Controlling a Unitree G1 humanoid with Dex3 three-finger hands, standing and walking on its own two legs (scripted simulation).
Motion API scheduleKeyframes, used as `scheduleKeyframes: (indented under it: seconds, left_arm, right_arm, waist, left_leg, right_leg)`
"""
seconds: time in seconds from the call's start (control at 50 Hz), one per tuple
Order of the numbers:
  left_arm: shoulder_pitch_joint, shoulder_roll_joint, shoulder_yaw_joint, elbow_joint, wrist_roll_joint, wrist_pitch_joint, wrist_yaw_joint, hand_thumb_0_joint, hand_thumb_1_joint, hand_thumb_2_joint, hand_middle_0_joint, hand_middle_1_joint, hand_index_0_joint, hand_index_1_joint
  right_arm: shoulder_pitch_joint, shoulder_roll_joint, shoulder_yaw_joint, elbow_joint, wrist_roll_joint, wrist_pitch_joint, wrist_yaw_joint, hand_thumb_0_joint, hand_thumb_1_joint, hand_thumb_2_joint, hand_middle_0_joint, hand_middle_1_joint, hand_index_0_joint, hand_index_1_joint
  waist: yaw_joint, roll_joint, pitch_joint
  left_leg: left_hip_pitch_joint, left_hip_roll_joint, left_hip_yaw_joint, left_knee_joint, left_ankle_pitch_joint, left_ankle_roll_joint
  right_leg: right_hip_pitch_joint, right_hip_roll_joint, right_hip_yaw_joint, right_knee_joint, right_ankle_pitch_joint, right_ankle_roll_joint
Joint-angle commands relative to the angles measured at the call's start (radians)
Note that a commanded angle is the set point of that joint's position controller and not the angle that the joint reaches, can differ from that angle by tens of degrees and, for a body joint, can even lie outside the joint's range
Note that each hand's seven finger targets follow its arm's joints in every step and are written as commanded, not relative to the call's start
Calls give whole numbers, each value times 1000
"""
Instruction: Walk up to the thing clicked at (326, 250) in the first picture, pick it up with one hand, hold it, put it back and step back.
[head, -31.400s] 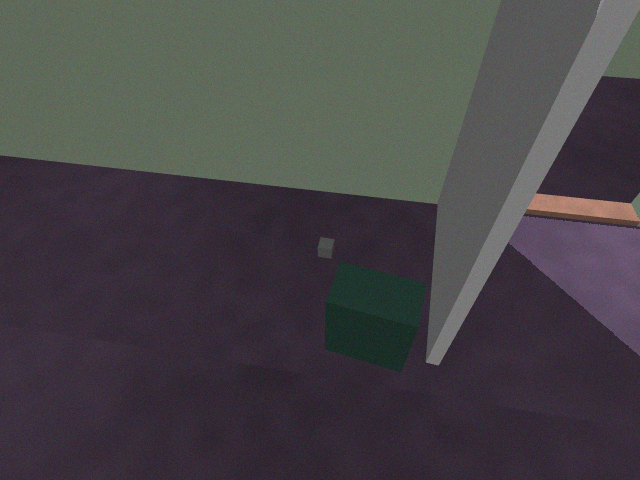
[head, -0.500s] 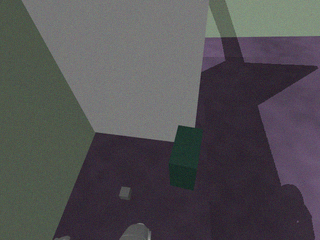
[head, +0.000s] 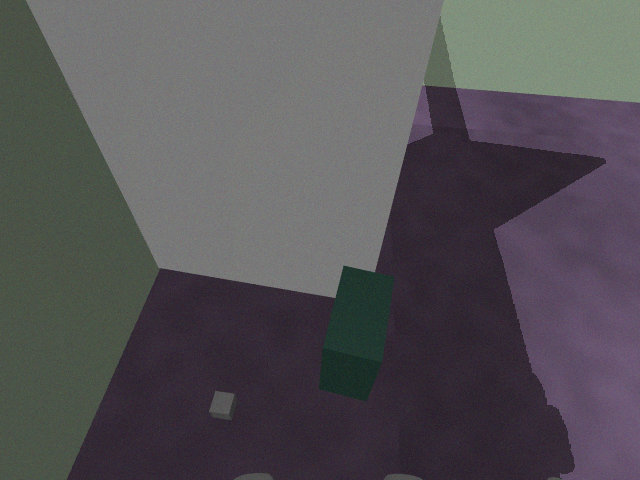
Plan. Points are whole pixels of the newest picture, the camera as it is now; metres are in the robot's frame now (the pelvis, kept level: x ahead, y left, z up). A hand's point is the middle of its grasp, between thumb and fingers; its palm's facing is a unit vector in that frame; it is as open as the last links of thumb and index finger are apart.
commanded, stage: walk up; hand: left
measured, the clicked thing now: (223, 405) +0.41 +0.29 -0.73
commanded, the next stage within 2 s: stand in 1.50 s
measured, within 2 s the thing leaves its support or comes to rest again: neither
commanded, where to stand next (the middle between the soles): +0.05 -0.02 m, yaw +2 degrees
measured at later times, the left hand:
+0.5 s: hand out of the picture +0.13 +0.23 -0.14, palm faces -0.01 -0.95 -0.32, open 7.4 cm
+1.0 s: hand out of the picture +0.11 +0.24 -0.14, palm faces +0.03 -0.94 -0.34, open 7.4 cm
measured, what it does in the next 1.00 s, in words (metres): steps on the spot: right foot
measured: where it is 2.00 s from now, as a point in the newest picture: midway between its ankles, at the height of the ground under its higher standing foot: outside the picture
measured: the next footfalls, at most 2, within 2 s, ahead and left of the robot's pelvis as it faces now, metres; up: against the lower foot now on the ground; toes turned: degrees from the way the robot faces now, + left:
right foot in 0.04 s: +0.08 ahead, -0.16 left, +0.00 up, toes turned -1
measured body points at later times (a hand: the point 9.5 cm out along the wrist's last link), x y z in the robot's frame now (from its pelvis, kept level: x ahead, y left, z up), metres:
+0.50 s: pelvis +0.03 -0.02 +0.01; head +0.04 -0.01 +0.46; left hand +0.13 +0.28 -0.11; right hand +0.10 -0.32 -0.12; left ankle +0.05 +0.11 -0.73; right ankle +0.04 -0.15 -0.73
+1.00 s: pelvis +0.04 -0.02 +0.02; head +0.05 -0.02 +0.47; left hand +0.11 +0.29 -0.11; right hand +0.14 -0.31 -0.11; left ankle +0.05 +0.11 -0.73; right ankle +0.04 -0.16 -0.73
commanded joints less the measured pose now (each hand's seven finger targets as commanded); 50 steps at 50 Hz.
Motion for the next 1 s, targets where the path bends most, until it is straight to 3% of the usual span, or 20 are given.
scheduleKeyframes:
  seconds: [0.0,0.02,0.04,0.06,0.08,0.1,0.12,0.14,0.16,0.2,0.24,0.26,0.34,0.46,0.62,0.7,0.84,0.98]
  left_arm:
    - [74,146,43,5,2,-42,30,0,900,900,-200,-300,-200,-300]
    - [70,163,45,2,8,-48,34,0,900,900,-200,-300,-200,-300]
    - [22,212,52,-12,19,-58,38,0,900,900,-200,-300,-200,-300]
    - [-49,271,55,-28,13,-60,37,0,900,900,-200,-300,-200,-300]
    - [-130,282,51,-42,12,-55,33,0,900,900,-200,-300,-200,-300]
    - [-171,238,36,-51,8,-50,31,0,900,900,-200,-300,-200,-300]
    - [-176,204,26,-48,2,-49,29,0,900,900,-200,-300,-200,-300]
    - [-181,183,22,-40,-1,-51,31,0,900,900,-200,-300,-200,-300]
    - [-171,177,18,-29,-3,-53,30,0,900,900,-200,-300,-200,-300]
    - [-148,182,16,-7,-8,-52,27,0,900,900,-200,-300,-200,-300]
    - [-167,179,16,5,-12,-47,25,0,900,900,-200,-300,-200,-300]
    - [-185,175,13,9,-10,-45,26,0,900,900,-200,-300,-200,-300]
    - [-174,162,9,50,-16,-44,28,0,900,900,-200,-300,-200,-300]
    - [-219,158,5,86,-21,-40,29,0,900,900,-200,-300,-200,-300]
    - [-258,153,3,118,-16,-33,29,0,900,900,-200,-300,-200,-300]
    - [-274,152,2,133,-13,-32,26,0,900,900,-200,-300,-200,-300]
    - [-263,149,2,146,-6,-35,27,0,900,900,-200,-300,-200,-300]
    - [-252,146,5,156,-6,-34,30,0,900,900,-200,-300,-200,-300]
  right_arm:
    - [-83,-220,-49,-61,14,12,-5,0,-900,-900,200,300,200,300]
    - [-82,-183,-35,-57,22,16,-4,0,-900,-900,200,300,200,300]
    - [-61,-144,-23,-55,28,18,-3,0,-900,-900,200,300,200,300]
    - [-56,-143,-24,-32,28,25,-6,0,-900,-900,200,300,200,300]
    - [-38,-187,-41,6,24,29,-10,0,-900,-900,200,300,200,300]
    - [-14,-195,-44,30,22,23,-8,0,-900,-900,200,300,200,300]
    - [-12,-198,-39,47,27,16,-4,0,-900,-900,200,300,200,300]
    - [-34,-198,-40,61,31,11,-1,0,-900,-900,200,300,200,300]
    - [-46,-198,-39,70,31,9,-1,0,-900,-900,200,300,200,300]
    - [-76,-197,-28,77,22,6,-3,0,-900,-900,200,300,200,300]
    - [-87,-201,-20,103,20,6,0,0,-900,-900,200,300,200,300]
    - [-98,-204,-21,115,19,5,1,0,-900,-900,200,300,200,300]
    - [-141,-208,-12,147,17,-4,0,0,-900,-900,200,300,200,300]
    - [-154,-190,-6,191,20,-5,-7,0,-900,-900,200,300,200,300]
    - [-182,-188,-10,216,16,2,-12,0,-900,-900,200,300,200,300]
    - [-195,-189,-9,219,17,7,-10,0,-900,-900,200,300,200,300]
    - [-205,-191,-15,224,17,9,-10,0,-900,-900,200,300,200,300]
    - [-215,-182,-16,224,17,15,-10,0,-900,-900,200,300,200,300]
  waist:
    - [37,157,-82]
    - [44,92,-81]
    - [13,-55,-68]
    - [0,-135,-23]
    - [-15,-141,9]
    - [-43,-125,19]
    - [-49,-94,5]
    - [-40,-97,-23]
    - [-27,-102,-49]
    - [-5,-108,-99]
    - [0,-82,-61]
    - [-3,-53,-59]
    - [20,41,-82]
    - [16,69,-129]
    - [8,64,-132]
    - [0,53,-101]
    - [-3,36,-144]
    - [0,23,-109]
  left_leg:
    - [-102,143,-154,-101,-83,108]
    - [-128,122,-135,-49,-109,71]
    - [-148,56,-94,45,-141,29]
    - [-105,-19,-61,111,-240,0]
    - [23,0,-85,157,-263,0]
    - [105,14,-90,75,-223,6]
    - [116,25,-88,-34,-134,10]
    - [111,41,-112,-72,-18,17]
    - [123,56,-136,-101,41,24]
    - [125,69,-154,-125,38,26]
    - [88,56,-153,-151,-42,19]
    - [83,63,-154,-177,-51,16]
    - [69,94,-182,-233,57,22]
    - [117,92,-154,-241,218,9]
    - [155,95,-140,-268,225,5]
    - [148,89,-144,-284,167,1]
    - [200,92,-137,-281,211,3]
    - [208,90,-139,-292,216,0]
  right_leg:
    - [201,56,-56,-211,132,-11]
    - [214,5,20,-266,132,-30]
    - [172,-128,226,-359,98,-72]
    - [20,-251,397,-448,-68,-152]
    - [-124,-268,387,-440,-115,-188]
    - [-176,-212,295,-408,-107,-156]
    - [-129,-148,185,-370,-50,-99]
    - [-66,-103,129,-337,24,-60]
    - [-29,-83,107,-311,104,-44]
    - [31,-77,113,-320,116,-41]
    - [36,-82,119,-358,1,-35]
    - [56,-78,107,-354,-1,-35]
    - [148,-55,52,-322,164,-27]
    - [230,-68,39,-347,308,-19]
    - [250,-73,27,-386,323,-12]
    - [227,-71,30,-413,283,-5]
    - [250,-75,21,-429,321,-4]
    - [228,-72,13,-438,303,2]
